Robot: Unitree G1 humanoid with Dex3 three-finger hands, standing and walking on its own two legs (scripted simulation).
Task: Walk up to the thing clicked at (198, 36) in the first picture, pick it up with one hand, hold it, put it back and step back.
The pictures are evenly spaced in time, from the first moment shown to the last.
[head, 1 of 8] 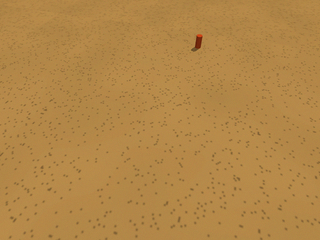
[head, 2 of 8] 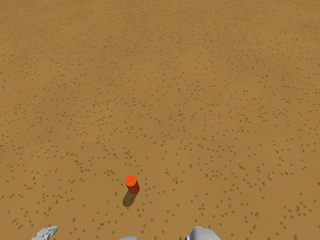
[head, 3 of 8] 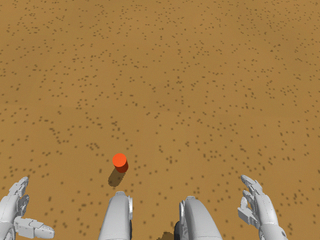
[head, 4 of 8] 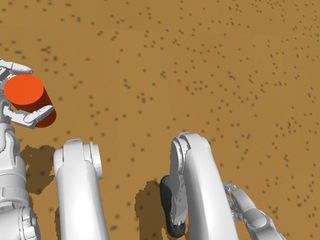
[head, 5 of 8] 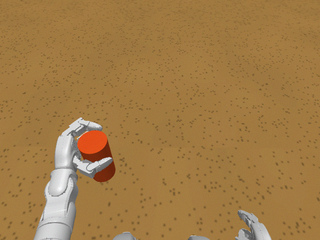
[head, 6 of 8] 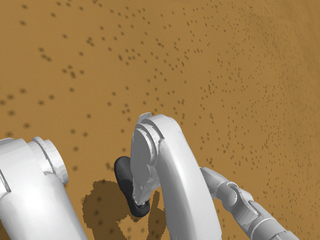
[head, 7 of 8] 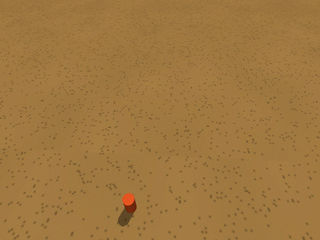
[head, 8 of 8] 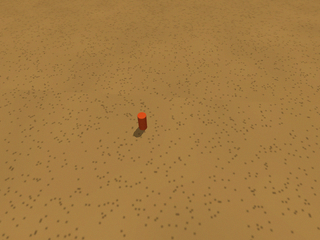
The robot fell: no
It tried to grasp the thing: yes
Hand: left
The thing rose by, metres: 0.68
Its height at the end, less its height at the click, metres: +0.00
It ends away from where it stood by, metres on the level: 0.03
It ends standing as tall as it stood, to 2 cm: yes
